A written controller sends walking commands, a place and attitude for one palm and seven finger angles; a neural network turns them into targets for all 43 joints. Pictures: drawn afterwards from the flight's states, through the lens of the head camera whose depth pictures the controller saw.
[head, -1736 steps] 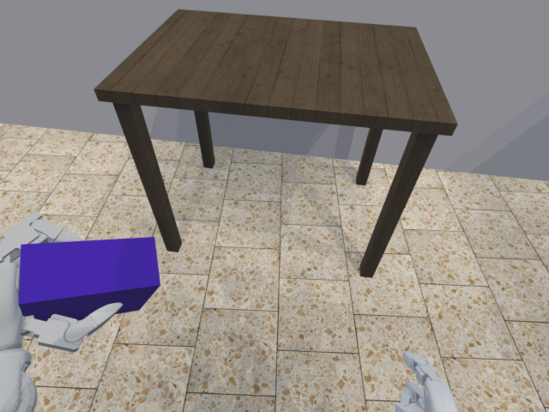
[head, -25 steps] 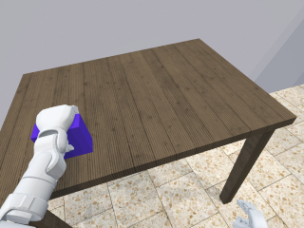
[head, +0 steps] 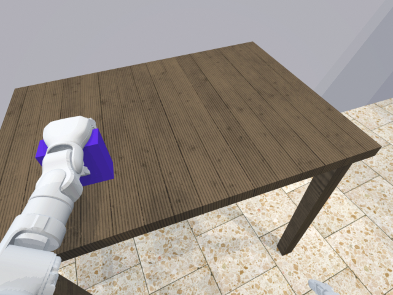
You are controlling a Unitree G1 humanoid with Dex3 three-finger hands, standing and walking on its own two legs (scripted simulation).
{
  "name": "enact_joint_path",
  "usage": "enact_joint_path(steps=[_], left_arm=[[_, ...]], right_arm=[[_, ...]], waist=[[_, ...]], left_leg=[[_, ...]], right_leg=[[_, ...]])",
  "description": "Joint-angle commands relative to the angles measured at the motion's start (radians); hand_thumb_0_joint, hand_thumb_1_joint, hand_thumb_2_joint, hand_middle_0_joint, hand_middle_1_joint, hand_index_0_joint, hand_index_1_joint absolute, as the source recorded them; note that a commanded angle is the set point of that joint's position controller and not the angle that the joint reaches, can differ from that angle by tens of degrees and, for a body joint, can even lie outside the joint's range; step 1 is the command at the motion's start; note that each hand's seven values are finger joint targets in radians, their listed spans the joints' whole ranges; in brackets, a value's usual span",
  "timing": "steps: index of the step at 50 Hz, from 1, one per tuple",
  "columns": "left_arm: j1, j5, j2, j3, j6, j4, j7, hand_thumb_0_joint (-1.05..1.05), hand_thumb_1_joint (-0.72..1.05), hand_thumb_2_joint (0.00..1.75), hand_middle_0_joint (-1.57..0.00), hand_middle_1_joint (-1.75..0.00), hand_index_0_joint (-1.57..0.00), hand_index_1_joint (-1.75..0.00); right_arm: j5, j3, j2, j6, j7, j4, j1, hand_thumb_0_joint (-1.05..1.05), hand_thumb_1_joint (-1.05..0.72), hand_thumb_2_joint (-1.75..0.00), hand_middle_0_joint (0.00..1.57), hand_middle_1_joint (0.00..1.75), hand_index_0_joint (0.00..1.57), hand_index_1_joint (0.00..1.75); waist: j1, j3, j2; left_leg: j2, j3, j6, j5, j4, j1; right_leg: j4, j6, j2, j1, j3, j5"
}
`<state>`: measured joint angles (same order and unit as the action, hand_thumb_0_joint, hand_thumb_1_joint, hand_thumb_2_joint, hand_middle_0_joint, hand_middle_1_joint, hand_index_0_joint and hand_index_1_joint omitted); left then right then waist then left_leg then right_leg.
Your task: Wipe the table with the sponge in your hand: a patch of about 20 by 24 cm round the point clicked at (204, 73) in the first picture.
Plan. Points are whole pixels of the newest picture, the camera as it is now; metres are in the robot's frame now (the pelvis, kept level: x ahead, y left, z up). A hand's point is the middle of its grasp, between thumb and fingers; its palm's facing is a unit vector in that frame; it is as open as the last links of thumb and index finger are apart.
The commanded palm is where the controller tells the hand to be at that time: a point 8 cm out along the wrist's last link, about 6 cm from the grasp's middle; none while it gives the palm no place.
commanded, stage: wipe forward along the middle lane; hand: left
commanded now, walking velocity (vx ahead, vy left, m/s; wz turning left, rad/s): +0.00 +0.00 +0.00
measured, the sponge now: (82, 166) +0.38 +0.29 +0.06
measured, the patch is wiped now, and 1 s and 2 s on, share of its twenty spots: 1.00 1.00 1.00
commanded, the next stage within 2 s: slide back across to the first lane in 0.34 s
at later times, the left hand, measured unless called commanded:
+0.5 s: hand (79, 135) +0.44 +0.31 +0.10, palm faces -0.10 -0.01 -0.99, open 9.3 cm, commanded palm +0.41 +0.31 +0.14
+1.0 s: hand (49, 143) +0.41 +0.37 +0.10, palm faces -0.11 -0.03 -0.99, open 9.4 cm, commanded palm +0.39 +0.37 +0.16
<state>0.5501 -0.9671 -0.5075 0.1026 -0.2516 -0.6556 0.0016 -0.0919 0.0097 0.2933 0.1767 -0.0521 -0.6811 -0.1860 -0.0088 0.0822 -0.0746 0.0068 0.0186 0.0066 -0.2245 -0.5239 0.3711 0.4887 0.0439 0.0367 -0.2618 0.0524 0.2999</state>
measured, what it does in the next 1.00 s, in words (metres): stands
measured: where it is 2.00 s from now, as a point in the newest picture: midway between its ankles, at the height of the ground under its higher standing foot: outside the picture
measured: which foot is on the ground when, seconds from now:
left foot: down 0.00-1.00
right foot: down 0.00-1.00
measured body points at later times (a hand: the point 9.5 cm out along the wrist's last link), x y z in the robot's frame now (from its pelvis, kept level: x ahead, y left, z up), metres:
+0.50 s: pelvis +0.01 +0.02 +0.00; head +0.04 +0.00 +0.45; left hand +0.44 +0.31 +0.15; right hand +0.10 -0.26 -0.13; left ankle +0.03 +0.12 -0.74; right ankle -0.03 -0.09 -0.74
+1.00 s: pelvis +0.03 +0.03 +0.00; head +0.06 +0.01 +0.45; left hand +0.41 +0.36 +0.16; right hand +0.16 -0.24 -0.11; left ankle +0.03 +0.12 -0.74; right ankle -0.03 -0.09 -0.74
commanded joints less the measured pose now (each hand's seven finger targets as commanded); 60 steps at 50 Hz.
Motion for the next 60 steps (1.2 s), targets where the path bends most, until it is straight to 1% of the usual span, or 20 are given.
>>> enact_joint_path(steps=[1, 4, 7, 10, 17, 19, 22, 25, 27, 31, 32, 34, 36, 39, 42, 45, 48, 50, 58, 60], left_arm=[[0.338, -0.033, -0.241, -0.065, 0.011, 0.007, 0.018, 0.00, 0.10, 1.30, -1.20, -1.60, -1.20, -1.60], [0.377, -0.031, -0.272, -0.088, 0.030, -0.024, 0.011, 0.00, 0.10, 1.30, -1.20, -1.60, -1.20, -1.60], [0.423, -0.047, -0.227, -0.037, 0.045, -0.068, 0.014, 0.00, 0.10, 1.30, -1.20, -1.60, -1.20, -1.60], [0.416, -0.048, -0.253, -0.068, 0.065, -0.073, 0.022, 0.00, 0.10, 1.30, -1.20, -1.60, -1.20, -1.60], [0.450, -0.052, -0.251, -0.066, 0.073, -0.127, 0.042, 0.00, 0.10, 1.30, -1.20, -1.60, -1.20, -1.60], [0.469, -0.052, -0.283, -0.096, 0.080, -0.137, 0.041, 0.00, 0.10, 1.30, -1.20, -1.60, -1.20, -1.60], [0.475, -0.062, -0.246, -0.059, 0.078, -0.162, 0.046, 0.00, 0.10, 1.30, -1.20, -1.60, -1.20, -1.60], [0.464, -0.061, -0.339, -0.132, 0.089, -0.118, 0.052, 0.00, 0.10, 1.30, -1.20, -1.60, -1.20, -1.60], [0.407, -0.055, -0.344, -0.145, 0.081, -0.117, 0.054, 0.00, 0.10, 1.30, -1.20, -1.60, -1.20, -1.60], [0.411, -0.052, -0.382, -0.164, 0.074, -0.055, 0.053, 0.00, 0.10, 1.30, -1.20, -1.60, -1.20, -1.60], [0.404, -0.052, -0.423, -0.198, 0.071, -0.040, 0.056, 0.00, 0.10, 1.30, -1.20, -1.60, -1.20, -1.60], [0.409, -0.046, -0.433, -0.203, 0.067, 0.003, 0.047, 0.00, 0.10, 1.30, -1.20, -1.60, -1.20, -1.60], [0.422, -0.044, -0.410, -0.176, 0.061, 0.027, 0.039, 0.00, 0.10, 1.30, -1.20, -1.60, -1.20, -1.60], [0.407, -0.032, -0.468, -0.223, 0.074, 0.102, 0.016, 0.00, 0.10, 1.30, -1.20, -1.60, -1.20, -1.60], [0.353, -0.023, -0.403, -0.179, 0.088, 0.122, -0.005, 0.00, 0.10, 1.30, -1.20, -1.60, -1.20, -1.60], [0.332, -0.016, -0.462, -0.229, 0.109, 0.156, -0.024, 0.00, 0.10, 1.30, -1.20, -1.60, -1.20, -1.60], [0.354, -0.015, -0.421, -0.190, 0.119, 0.183, -0.037, 0.00, 0.10, 1.30, -1.20, -1.60, -1.20, -1.60], [0.340, -0.017, -0.476, -0.240, 0.133, 0.185, -0.037, 0.00, 0.10, 1.30, -1.20, -1.60, -1.20, -1.60], [0.368, -0.023, -0.505, -0.253, 0.157, 0.167, -0.045, 0.00, 0.10, 1.30, -1.20, -1.60, -1.20, -1.60], [0.350, -0.021, -0.506, -0.260, 0.171, 0.188, -0.048, 0.00, 0.10, 1.30, -1.20, -1.60, -1.20, -1.60]], right_arm=[[0.005, -0.049, 0.143, -0.039, -0.008, 0.119, 0.068, 0.00, -0.90, -0.90, 0.20, 0.30, 0.20, 0.30], [0.006, -0.047, 0.145, -0.038, -0.008, 0.119, 0.055, 0.00, -0.90, -0.90, 0.20, 0.30, 0.20, 0.30], [0.006, -0.051, 0.146, -0.036, -0.004, 0.107, 0.030, 0.00, -0.90, -0.90, 0.20, 0.30, 0.20, 0.30], [0.012, -0.060, 0.150, -0.034, -0.001, 0.105, 0.005, 0.00, -0.90, -0.90, 0.20, 0.30, 0.20, 0.30], [0.014, -0.066, 0.155, -0.024, 0.006, 0.086, -0.018, 0.00, -0.90, -0.90, 0.20, 0.30, 0.20, 0.30], [0.016, -0.065, 0.158, -0.024, 0.007, 0.082, -0.020, 0.00, -0.90, -0.90, 0.20, 0.30, 0.20, 0.30], [0.016, -0.070, 0.156, -0.022, 0.011, 0.077, -0.032, 0.00, -0.90, -0.90, 0.20, 0.30, 0.20, 0.30], [0.017, -0.070, 0.160, -0.019, 0.011, 0.087, -0.030, 0.00, -0.90, -0.90, 0.20, 0.30, 0.20, 0.30], [0.016, -0.070, 0.159, -0.015, 0.012, 0.097, -0.021, 0.00, -0.90, -0.90, 0.20, 0.30, 0.20, 0.30], [0.013, -0.066, 0.158, -0.016, 0.015, 0.111, 0.000, 0.00, -0.90, -0.90, 0.20, 0.30, 0.20, 0.30], [0.014, -0.067, 0.163, -0.015, 0.016, 0.109, 0.002, 0.00, -0.90, -0.90, 0.20, 0.30, 0.20, 0.30], [0.010, -0.060, 0.158, -0.018, 0.015, 0.126, 0.024, 0.00, -0.90, -0.90, 0.20, 0.30, 0.20, 0.30], [0.010, -0.063, 0.159, -0.021, 0.014, 0.123, 0.023, 0.00, -0.90, -0.90, 0.20, 0.30, 0.20, 0.30], [0.009, -0.060, 0.159, -0.029, 0.010, 0.140, 0.041, 0.00, -0.90, -0.90, 0.20, 0.30, 0.20, 0.30], [0.010, -0.064, 0.157, -0.032, 0.011, 0.141, 0.035, 0.00, -0.90, -0.90, 0.20, 0.30, 0.20, 0.30], [0.012, -0.064, 0.164, -0.030, 0.007, 0.140, 0.034, 0.00, -0.90, -0.90, 0.20, 0.30, 0.20, 0.30], [0.010, -0.061, 0.160, -0.026, 0.006, 0.142, 0.045, 0.00, -0.90, -0.90, 0.20, 0.30, 0.20, 0.30], [0.015, -0.064, 0.165, -0.029, 0.004, 0.137, 0.033, 0.00, -0.90, -0.90, 0.20, 0.30, 0.20, 0.30], [0.017, -0.057, 0.166, -0.018, -0.001, 0.135, 0.037, 0.00, -0.90, -0.90, 0.20, 0.30, 0.20, 0.30], [0.019, -0.060, 0.165, -0.023, -0.001, 0.141, 0.033, 0.00, -0.90, -0.90, 0.20, 0.30, 0.20, 0.30]], waist=[[0.023, 0.155, 0.111], [0.020, 0.169, 0.110], [0.039, 0.164, 0.067], [0.033, 0.222, 0.080], [0.044, 0.220, 0.102], [0.035, 0.229, 0.096], [0.047, 0.216, 0.081], [0.024, 0.278, 0.059], [0.015, 0.263, 0.081], [0.008, 0.258, 0.038], [0.001, 0.270, 0.050], [-0.006, 0.267, 0.013], [0.009, 0.261, 0.015], [-0.003, 0.292, -0.009], [0.012, 0.259, 0.000], [0.009, 0.271, 0.005], [0.022, 0.233, -0.013], [0.011, 0.263, -0.018], [0.013, 0.262, -0.021], [0.005, 0.309, -0.028]], left_leg=[[-0.044, -0.016, 0.058, 0.113, 0.031, -0.099], [-0.043, -0.008, 0.056, 0.122, 0.036, -0.089], [-0.039, -0.009, 0.055, 0.126, 0.028, -0.105], [-0.039, -0.008, 0.058, 0.177, 0.016, -0.120], [-0.035, -0.013, 0.059, 0.201, 0.011, -0.106], [-0.034, -0.008, 0.058, 0.221, 0.016, -0.101], [-0.032, -0.008, 0.058, 0.213, 0.013, -0.115], [-0.034, -0.006, 0.061, 0.251, 0.015, -0.131], [-0.034, -0.011, 0.062, 0.254, 0.018, -0.124], [-0.036, -0.006, 0.065, 0.266, 0.033, -0.146], [-0.034, -0.006, 0.066, 0.265, 0.036, -0.148], [-0.037, 0.004, 0.064, 0.289, 0.047, -0.160], [-0.034, 0.002, 0.068, 0.291, 0.044, -0.189], [-0.037, 0.007, 0.070, 0.325, 0.046, -0.214], [-0.033, 0.006, 0.072, 0.339, 0.036, -0.237], [-0.035, 0.010, 0.073, 0.387, 0.029, -0.254], [-0.033, 0.014, 0.070, 0.374, 0.032, -0.260], [-0.034, 0.017, 0.072, 0.410, 0.024, -0.279], [-0.035, 0.023, 0.066, 0.415, 0.020, -0.264], [-0.035, 0.025, 0.070, 0.446, 0.012, -0.289]], right_leg=[[-0.103, 0.012, 0.006, -0.004, -0.044, -0.222], [-0.106, 0.016, 0.008, 0.002, -0.046, -0.233], [-0.098, 0.018, 0.010, -0.038, -0.034, -0.216], [-0.088, 0.021, 0.013, -0.007, -0.037, -0.276], [-0.086, 0.017, 0.012, -0.010, -0.035, -0.321], [-0.086, 0.022, 0.013, -0.003, -0.036, -0.341], [-0.085, 0.020, 0.016, -0.034, -0.028, -0.305], [-0.079, 0.024, 0.015, 0.026, -0.035, -0.338], [-0.083, 0.022, 0.014, 0.045, -0.032, -0.356], [-0.091, 0.024, 0.016, 0.055, -0.027, -0.340], [-0.093, 0.023, 0.016, 0.071, -0.029, -0.338], [-0.095, 0.030, 0.017, 0.079, -0.026, -0.344], [-0.102, 0.026, 0.018, 0.063, -0.021, -0.329], [-0.105, 0.030, 0.016, 0.100, -0.027, -0.363], [-0.111, 0.027, 0.017, 0.069, -0.018, -0.371], [-0.105, 0.028, 0.016, 0.087, -0.020, -0.418], [-0.114, 0.027, 0.017, 0.042, -0.013, -0.381], [-0.107, 0.032, 0.017, 0.057, -0.018, -0.402], [-0.099, 0.033, 0.015, 0.042, -0.010, -0.395], [-0.092, 0.035, 0.015, 0.059, -0.013, -0.411]])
